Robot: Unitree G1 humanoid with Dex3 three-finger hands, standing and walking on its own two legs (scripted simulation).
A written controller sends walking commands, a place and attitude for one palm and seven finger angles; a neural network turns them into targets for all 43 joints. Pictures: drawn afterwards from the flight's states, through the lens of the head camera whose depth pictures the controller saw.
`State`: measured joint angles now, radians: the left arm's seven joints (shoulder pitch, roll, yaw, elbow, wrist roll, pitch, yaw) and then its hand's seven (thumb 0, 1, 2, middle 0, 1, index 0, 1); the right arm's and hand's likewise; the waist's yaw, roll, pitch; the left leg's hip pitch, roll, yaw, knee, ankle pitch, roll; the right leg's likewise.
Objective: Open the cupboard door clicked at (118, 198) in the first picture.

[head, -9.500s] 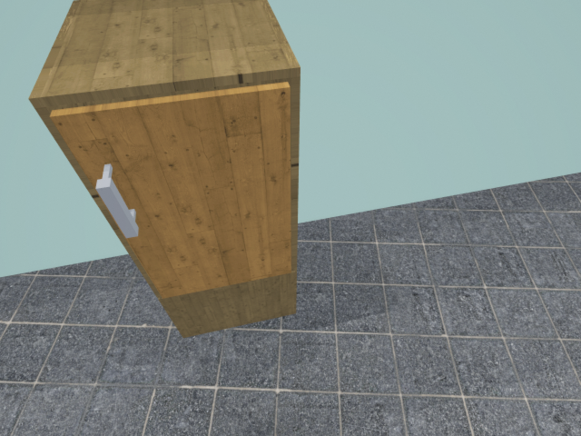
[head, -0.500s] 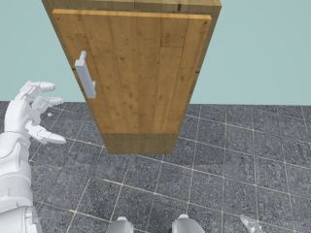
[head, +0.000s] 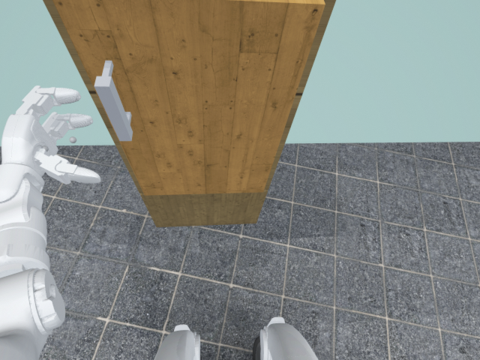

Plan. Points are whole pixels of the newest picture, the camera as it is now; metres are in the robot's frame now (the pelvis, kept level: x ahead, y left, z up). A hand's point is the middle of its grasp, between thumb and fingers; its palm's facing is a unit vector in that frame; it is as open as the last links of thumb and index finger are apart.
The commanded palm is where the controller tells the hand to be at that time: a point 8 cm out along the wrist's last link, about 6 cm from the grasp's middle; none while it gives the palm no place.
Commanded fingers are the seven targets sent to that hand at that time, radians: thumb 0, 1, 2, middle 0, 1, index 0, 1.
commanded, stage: move the hooked fingers beside the handle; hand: left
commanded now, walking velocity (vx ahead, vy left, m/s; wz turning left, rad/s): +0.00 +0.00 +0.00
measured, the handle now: (117, 103) +0.54 +0.21 +0.06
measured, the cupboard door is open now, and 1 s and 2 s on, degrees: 0 0 0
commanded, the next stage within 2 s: slide the fingers in behind the handle in 1.04 s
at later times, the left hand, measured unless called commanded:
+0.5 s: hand (76, 122) +0.49 +0.26 +0.06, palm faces +0.04 -1.00 -0.02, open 13.9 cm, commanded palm +0.46 +0.31 +0.06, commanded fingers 0.00 -0.50 0.30 -0.30 -1.20 -0.30 -1.20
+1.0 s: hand (76, 127) +0.47 +0.26 +0.06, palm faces +0.04 -1.00 -0.01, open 14.0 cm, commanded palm +0.45 +0.30 +0.06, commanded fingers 0.00 -0.50 0.30 -0.30 -1.20 -0.30 -1.20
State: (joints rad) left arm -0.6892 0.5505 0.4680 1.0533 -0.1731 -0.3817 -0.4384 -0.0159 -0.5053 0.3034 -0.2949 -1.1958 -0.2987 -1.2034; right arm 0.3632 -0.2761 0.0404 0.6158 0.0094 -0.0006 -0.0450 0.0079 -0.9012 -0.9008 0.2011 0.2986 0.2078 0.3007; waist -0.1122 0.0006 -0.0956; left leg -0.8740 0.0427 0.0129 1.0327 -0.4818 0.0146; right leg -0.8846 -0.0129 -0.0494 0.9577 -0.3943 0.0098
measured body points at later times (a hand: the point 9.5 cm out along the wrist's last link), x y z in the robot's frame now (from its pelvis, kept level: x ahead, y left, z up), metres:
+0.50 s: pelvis +0.01 +0.00 +0.00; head +0.15 +0.02 +0.42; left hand +0.48 +0.32 +0.07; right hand +0.01 -0.28 -0.11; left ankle +0.00 +0.11 -0.67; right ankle +0.03 -0.13 -0.67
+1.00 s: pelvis +0.01 +0.00 +0.00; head +0.13 +0.03 +0.43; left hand +0.47 +0.31 +0.07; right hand +0.06 -0.26 -0.11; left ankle +0.00 +0.11 -0.67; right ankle +0.03 -0.13 -0.67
